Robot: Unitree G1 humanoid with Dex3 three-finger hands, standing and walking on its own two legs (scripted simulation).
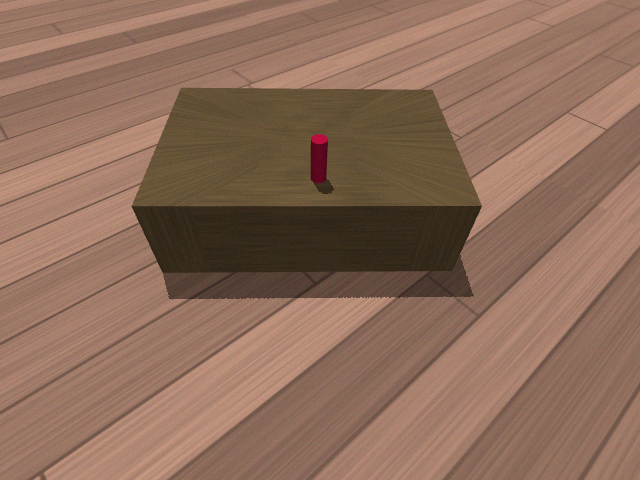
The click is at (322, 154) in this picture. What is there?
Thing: slim round
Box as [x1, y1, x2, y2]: [311, 134, 327, 182]
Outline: 316,134 311,137 311,179 315,182 321,182 325,179 327,138 324,135
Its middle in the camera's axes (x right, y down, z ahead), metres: +0.00 -0.28 +1.32
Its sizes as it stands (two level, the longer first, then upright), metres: 0.055 0.055 0.161
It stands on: a support 0.36 m high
